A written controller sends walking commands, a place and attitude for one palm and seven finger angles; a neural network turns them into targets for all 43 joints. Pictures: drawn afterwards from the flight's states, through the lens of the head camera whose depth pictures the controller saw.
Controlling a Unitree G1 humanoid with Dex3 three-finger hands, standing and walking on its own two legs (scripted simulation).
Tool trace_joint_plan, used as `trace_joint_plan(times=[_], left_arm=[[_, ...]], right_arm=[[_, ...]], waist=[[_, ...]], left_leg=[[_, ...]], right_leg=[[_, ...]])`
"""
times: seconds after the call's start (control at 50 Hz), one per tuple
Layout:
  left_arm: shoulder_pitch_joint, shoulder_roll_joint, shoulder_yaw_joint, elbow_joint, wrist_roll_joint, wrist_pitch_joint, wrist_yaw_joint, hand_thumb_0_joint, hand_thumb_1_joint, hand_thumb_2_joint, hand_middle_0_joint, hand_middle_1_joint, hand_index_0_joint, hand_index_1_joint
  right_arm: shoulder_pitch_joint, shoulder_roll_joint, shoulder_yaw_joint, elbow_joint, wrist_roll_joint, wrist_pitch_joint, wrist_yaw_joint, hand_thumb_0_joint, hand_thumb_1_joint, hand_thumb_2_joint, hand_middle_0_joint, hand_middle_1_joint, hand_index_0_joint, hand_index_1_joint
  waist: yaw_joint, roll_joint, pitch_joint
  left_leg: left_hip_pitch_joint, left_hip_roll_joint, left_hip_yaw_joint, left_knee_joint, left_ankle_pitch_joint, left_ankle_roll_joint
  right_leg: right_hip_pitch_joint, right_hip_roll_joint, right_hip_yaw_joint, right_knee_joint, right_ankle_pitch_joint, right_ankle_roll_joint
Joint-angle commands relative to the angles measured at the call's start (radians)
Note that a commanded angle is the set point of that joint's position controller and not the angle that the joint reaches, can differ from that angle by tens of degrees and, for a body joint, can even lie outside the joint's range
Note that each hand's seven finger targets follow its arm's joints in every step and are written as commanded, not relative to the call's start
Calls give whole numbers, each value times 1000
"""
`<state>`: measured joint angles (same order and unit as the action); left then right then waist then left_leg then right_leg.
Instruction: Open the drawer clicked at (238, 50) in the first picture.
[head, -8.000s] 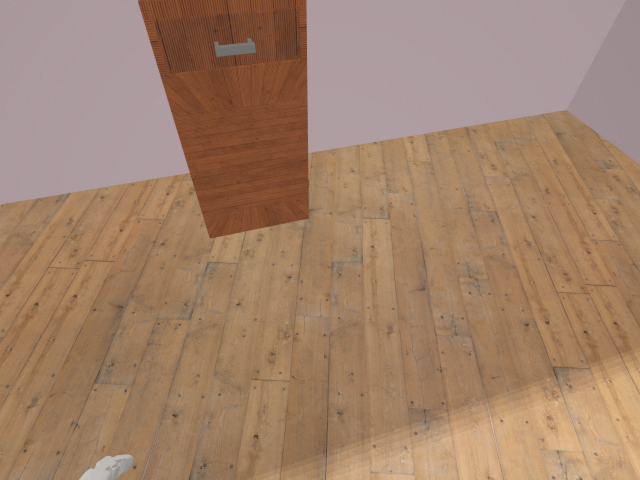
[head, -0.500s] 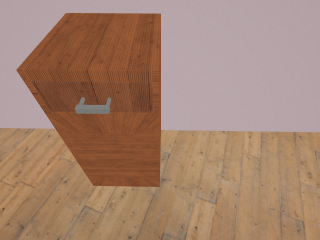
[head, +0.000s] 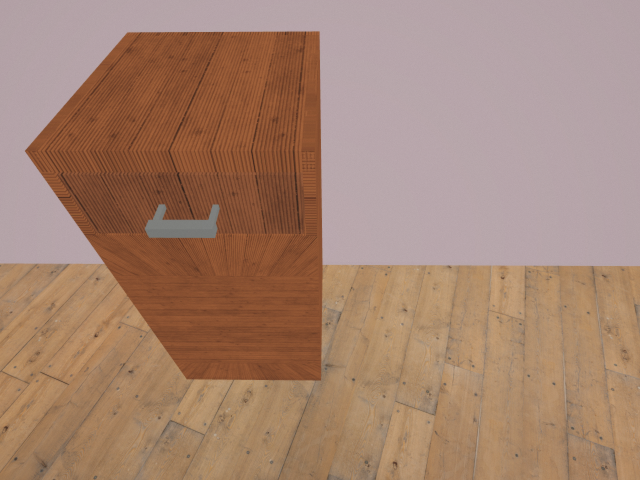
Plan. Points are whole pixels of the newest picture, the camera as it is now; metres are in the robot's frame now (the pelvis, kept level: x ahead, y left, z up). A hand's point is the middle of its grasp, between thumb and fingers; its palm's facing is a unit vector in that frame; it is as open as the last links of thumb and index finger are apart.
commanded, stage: look again from close up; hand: left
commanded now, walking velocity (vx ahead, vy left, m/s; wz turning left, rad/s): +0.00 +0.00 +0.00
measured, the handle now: (185, 219) +0.50 +0.26 +0.01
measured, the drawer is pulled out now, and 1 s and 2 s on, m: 0.00 0.00 0.00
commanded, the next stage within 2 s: raise the hand with hooked fingers in 0.54 s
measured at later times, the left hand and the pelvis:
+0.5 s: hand out of the picture -0.03 +0.21 -0.19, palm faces +0.01 -0.98 -0.19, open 7.4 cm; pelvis -0.04 +0.03 -0.01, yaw +0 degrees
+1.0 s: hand (149, 473) +0.14 +0.21 -0.04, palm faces +0.04 -0.31 -0.95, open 8.3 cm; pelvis -0.09 +0.03 -0.04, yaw -4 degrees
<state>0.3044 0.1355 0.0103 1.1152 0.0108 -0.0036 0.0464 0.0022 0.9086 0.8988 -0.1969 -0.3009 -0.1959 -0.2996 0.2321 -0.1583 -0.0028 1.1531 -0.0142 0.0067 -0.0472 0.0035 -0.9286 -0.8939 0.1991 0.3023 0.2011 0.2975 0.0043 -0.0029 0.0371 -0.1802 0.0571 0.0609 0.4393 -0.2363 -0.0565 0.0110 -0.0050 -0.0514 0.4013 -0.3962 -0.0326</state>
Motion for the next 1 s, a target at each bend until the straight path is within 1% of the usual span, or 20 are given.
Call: trace_joint_plan(times=[0.0,0.04,0.06,0.08,0.12,0.16,0.18,0.24,0.32,0.4,0.56,0.62,0.64,0.66,0.68,0.7,0.72,0.82,0.86,0.98], left_arm=[[96,105,21,-12,-4,-5,7,0,900,900,-200,-300,-200,-300],[95,108,21,-12,-4,-5,7,0,900,900,-200,-300,-200,-300],[165,132,15,-10,22,-54,39,0,900,900,-200,-300,-200,-300],[133,169,18,-47,23,-59,35,0,900,900,-200,-300,-200,-300],[91,157,6,-73,11,-63,28,0,900,900,-200,-300,-200,-300],[79,156,10,-115,-2,-61,27,0,900,900,-200,-300,-200,-300],[72,145,9,-126,-7,-51,27,0,900,900,-200,-300,-200,-300],[101,83,1,-131,-3,-16,18,0,900,900,-200,-300,-200,-300],[123,127,2,-112,5,-15,8,0,900,900,-200,-300,-200,-300],[103,122,0,-121,4,-8,5,0,900,900,-200,-300,-200,-300],[116,117,-4,-112,7,0,-5,0,900,900,-200,-300,-200,-300],[137,130,-11,-97,24,-22,27,0,900,900,-200,-300,-200,-300],[-612,477,4,-1726,146,-179,69,0,877,890,-202,-315,-202,-315],[-113,389,29,-1473,170,-99,146,0,853,880,-203,-330,-203,-330],[-71,314,27,-1422,117,-25,203,0,830,870,-205,-345,-205,-345],[282,42,-141,-1073,137,99,197,0,807,860,-207,-360,-207,-360],[39,72,-170,-1367,143,76,200,0,783,850,-208,-375,-208,-375],[123,226,-92,-1112,629,83,345,0,667,800,-217,-450,-217,-450],[213,128,-166,-999,774,72,371,0,620,780,-220,-480,-220,-480],[37,293,-43,-1195,1032,73,442,0,480,720,-230,-570,-230,-570]], right_arm=[[68,-82,-11,-19,5,-12,-3,0,-900,-900,200,300,200,300],[69,-84,-11,-18,5,-12,-3,0,-900,-900,200,300,200,300],[-44,-122,-20,-118,10,-28,20,0,-900,-900,200,300,200,300],[-20,-75,-14,-179,5,-12,30,0,-900,-900,200,300,200,300],[94,-54,-20,-147,-8,-18,20,0,-900,-900,200,300,200,300],[155,-88,-25,-145,-4,-29,18,0,-900,-900,200,300,200,300],[177,-108,-28,-133,-5,-33,16,0,-900,-900,200,300,200,300],[103,-128,-20,-144,-2,-20,4,0,-900,-900,200,300,200,300],[65,-76,-3,-171,1,-10,21,0,-900,-900,200,300,200,300],[91,-125,-12,-155,-3,-19,21,0,-900,-900,200,300,200,300],[57,-131,-15,-154,-1,-13,27,0,-900,-900,200,300,200,300],[-20,-158,-15,-212,5,-20,28,0,-900,-900,200,300,200,300],[36,-287,-35,-572,68,-189,-4,0,-900,-900,200,300,200,300],[-3,-184,12,-477,54,-304,-53,0,-900,-900,200,300,200,300],[-5,-176,-16,-407,63,-341,-71,0,-900,-900,200,300,200,300],[-26,-128,-6,-389,92,-344,-66,0,-900,-900,200,300,200,300],[-33,-166,-14,-487,76,-343,-54,0,-900,-900,200,300,200,300],[-106,-208,-35,-638,-6,-262,-35,0,-900,-900,200,300,200,300],[-155,-204,-37,-685,-9,-195,-13,0,-900,-900,200,300,200,300],[-279,-174,-29,-803,-9,-21,29,0,-900,-900,200,300,200,300]], waist=[[-3,-29,29],[-2,-23,27],[35,-102,127],[-21,-118,138],[-53,-196,-35],[-60,-224,-182],[-60,-103,-209],[2,168,1],[6,37,126],[-2,10,-41],[7,30,63],[20,63,136],[-89,408,-457],[14,507,-483],[-15,325,-412],[-21,186,-207],[-27,91,-150],[9,-153,-42],[38,-307,7],[140,-112,-168]], left_leg=[[102,60,-36,-3,393,62],[101,59,-37,-9,378,60],[-83,32,27,268,211,46],[-165,-13,28,256,-65,59],[-122,-43,54,176,-86,100],[-35,-27,24,139,187,113],[44,12,-9,144,391,128],[-27,130,-125,58,491,178],[-128,34,-81,64,106,116],[-33,68,-113,64,220,132],[-121,65,-150,-83,-128,126],[-133,48,-89,122,94,87],[254,-30,-83,36,317,100],[393,44,-151,-18,375,48],[255,54,-169,-64,208,12],[111,48,-187,-89,60,62],[-8,32,-189,-80,-104,69],[-289,-61,-131,122,-290,75],[-358,-86,-90,175,-263,73],[-404,-131,-60,229,-219,77]], right_leg=[[-125,-107,47,-60,557,14],[-121,-107,49,-66,546,12],[-237,-168,169,-102,1006,101],[-146,-199,129,-25,1198,62],[-17,-177,75,118,1437,9],[35,-138,56,214,1302,-4],[-20,-114,49,253,1078,-4],[-219,-27,25,136,172,-3],[-276,-82,122,-8,189,-30],[-212,-53,73,54,192,-9],[-269,-57,77,9,22,-6],[-333,-99,132,-62,248,-5],[-356,-10,62,125,353,-41],[-435,-2,-31,307,132,-32],[-509,20,-37,361,-2,-9],[-578,13,-23,375,-48,0],[-530,-3,-26,308,-26,4],[-673,37,49,177,-250,-12],[-711,40,71,180,-345,-18],[-608,25,200,206,-348,-49]])
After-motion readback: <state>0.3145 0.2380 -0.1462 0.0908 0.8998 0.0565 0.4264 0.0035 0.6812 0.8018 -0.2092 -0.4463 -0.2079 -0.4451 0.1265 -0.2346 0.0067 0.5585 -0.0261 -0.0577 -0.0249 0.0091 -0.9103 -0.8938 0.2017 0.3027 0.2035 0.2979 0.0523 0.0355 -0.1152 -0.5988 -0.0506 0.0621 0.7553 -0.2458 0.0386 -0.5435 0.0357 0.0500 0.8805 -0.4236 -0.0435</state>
